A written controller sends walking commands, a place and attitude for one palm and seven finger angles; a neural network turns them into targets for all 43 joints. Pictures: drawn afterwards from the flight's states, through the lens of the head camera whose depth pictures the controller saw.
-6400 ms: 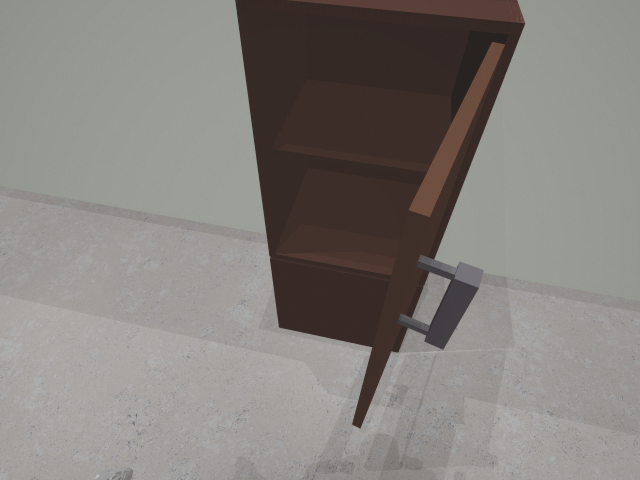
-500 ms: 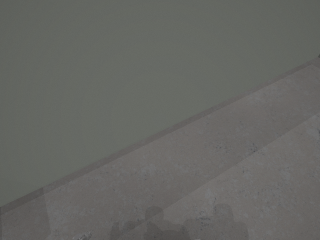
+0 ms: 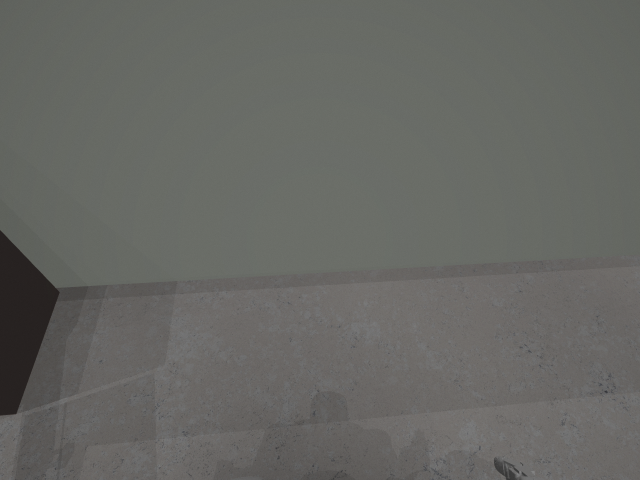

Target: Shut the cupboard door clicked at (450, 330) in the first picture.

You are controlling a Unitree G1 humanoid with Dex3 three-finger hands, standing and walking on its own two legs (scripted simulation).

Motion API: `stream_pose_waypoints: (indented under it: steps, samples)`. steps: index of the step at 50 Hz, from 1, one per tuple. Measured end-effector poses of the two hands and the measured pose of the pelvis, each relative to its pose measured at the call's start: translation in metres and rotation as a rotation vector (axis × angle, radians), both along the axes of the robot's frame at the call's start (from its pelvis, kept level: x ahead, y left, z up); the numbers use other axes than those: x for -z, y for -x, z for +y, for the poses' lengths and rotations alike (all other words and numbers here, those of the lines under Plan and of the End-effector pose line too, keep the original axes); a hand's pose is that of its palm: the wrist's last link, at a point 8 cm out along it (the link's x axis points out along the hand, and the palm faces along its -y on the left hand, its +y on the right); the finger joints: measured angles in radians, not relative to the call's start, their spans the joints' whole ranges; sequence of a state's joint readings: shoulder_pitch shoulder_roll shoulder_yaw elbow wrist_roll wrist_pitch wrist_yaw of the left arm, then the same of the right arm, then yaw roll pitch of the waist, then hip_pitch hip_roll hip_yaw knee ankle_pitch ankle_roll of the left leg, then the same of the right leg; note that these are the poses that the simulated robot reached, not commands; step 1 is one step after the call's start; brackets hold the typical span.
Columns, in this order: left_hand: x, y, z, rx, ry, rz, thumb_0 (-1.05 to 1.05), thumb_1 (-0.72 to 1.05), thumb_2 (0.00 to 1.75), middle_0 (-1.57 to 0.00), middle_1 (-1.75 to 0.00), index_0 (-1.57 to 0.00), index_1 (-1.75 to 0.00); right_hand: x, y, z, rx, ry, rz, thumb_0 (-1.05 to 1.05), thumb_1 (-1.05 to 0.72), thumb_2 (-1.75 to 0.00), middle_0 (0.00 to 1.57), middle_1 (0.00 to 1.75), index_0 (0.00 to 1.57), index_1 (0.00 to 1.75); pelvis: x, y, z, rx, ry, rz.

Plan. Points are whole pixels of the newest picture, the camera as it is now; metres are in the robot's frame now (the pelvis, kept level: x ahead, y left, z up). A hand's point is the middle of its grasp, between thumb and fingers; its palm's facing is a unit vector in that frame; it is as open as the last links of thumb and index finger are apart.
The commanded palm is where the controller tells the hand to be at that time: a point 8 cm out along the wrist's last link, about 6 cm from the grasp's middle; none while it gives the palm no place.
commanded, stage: turn to face it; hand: left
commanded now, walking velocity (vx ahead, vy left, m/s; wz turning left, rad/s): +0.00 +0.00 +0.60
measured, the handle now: out of the picture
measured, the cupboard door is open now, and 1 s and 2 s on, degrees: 100 100 100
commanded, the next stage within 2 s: none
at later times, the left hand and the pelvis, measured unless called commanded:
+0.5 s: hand out of the picture +0.06 +0.20 -0.13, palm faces +0.27 -0.92 -0.28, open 7.4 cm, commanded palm none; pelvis -0.02 -0.03 +0.01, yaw +17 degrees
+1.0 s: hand out of the picture -0.15 +0.21 -0.17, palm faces +0.59 -0.76 -0.28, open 7.4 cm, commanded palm none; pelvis -0.05 +0.00 +0.01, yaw +35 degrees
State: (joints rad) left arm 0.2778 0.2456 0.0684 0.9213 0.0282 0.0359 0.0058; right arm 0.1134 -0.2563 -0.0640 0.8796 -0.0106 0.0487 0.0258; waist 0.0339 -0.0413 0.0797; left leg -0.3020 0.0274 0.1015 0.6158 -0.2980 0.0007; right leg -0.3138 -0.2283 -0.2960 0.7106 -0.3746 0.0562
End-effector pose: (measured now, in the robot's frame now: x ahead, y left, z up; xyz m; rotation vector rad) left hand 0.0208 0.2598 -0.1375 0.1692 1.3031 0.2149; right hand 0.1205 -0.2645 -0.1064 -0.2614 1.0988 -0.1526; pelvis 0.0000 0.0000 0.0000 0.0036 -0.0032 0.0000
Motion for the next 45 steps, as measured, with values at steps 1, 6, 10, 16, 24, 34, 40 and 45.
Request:
stream_pose_waypoints:
  steps: [1,6,10,16,24,34,40,45]
  samples:
    - [0.003,0.004,0.007,-0.011,-0.002,0.014,0.0,0.9,0.89,-0.2,-0.3,-0.2,-0.3,-0.002,-0.004,0.007,-0.016,0.001,-0.013,0.0,-0.91,-0.9,0.19,0.3,0.2,0.3,0.001,0.001,0.003,-0.006,-0.001,-0.004]
    - [-0.006,0.002,0.026,-0.057,-0.009,-0.015,0.01,0.91,0.9,-0.2,-0.3,-0.2,-0.3,-0.01,-0.002,0.033,-0.069,0.002,0.002,0.0,-0.91,-0.9,0.2,0.3,0.2,0.3,-0.009,0.005,0.012,-0.068,0.025,-0.009]
    - [-0.017,-0.009,0.03,-0.077,-0.013,-0.087,0.01,0.91,0.9,-0.19,-0.3,-0.2,-0.3,-0.009,0.005,0.043,-0.091,-0.014,0.04,0.0,-0.91,-0.9,0.2,0.3,0.21,0.3,-0.015,0.006,0.015,-0.111,0.029,-0.004]
    - [-0.029,-0.022,0.023,-0.1,-0.032,-0.155,0.0,0.91,0.9,-0.19,-0.3,-0.2,-0.3,0.001,0.019,0.042,-0.106,-0.039,0.088,0.0,-0.91,-0.9,0.2,0.3,0.21,0.3,-0.016,0.009,0.008,-0.179,0.023,0.008]
    - [-0.04,-0.022,-0.011,-0.146,-0.079,-0.242,0.0,0.91,0.9,-0.2,-0.3,-0.2,-0.3,0.027,0.029,0.008,-0.139,-0.064,0.17,0.0,-0.91,-0.9,0.2,0.3,0.21,0.3,-0.006,0.014,-0.024,-0.284,0.008,0.025]
    - [-0.044,0.055,-0.042,-0.296,-0.071,-0.147,0.0,0.9,0.89,-0.2,-0.3,-0.2,-0.3,0.017,-0.003,-0.002,-0.272,-0.041,0.191,0.01,-0.91,-0.9,0.19,0.3,0.2,0.3,-0.019,0.019,-0.036,-0.424,-0.037,0.0]
    - [-0.03,0.115,-0.042,-0.414,-0.041,-0.073,0.0,0.9,0.89,-0.2,-0.3,-0.2,-0.3,0.01,-0.039,0.032,-0.405,-0.006,0.161,0.01,-0.91,-0.9,0.19,0.3,0.2,0.3,-0.016,0.029,-0.025,-0.501,-0.034,0.006]
    - [-0.003,0.173,-0.026,-0.532,-0.015,-0.013,0.0,0.9,0.89,-0.2,-0.3,-0.2,-0.3,0.006,-0.069,0.083,-0.535,0.021,0.052,0.01,-0.91,-0.9,0.19,0.3,0.2,0.3,0.0,0.042,-0.004,-0.571,-0.01,0.011]
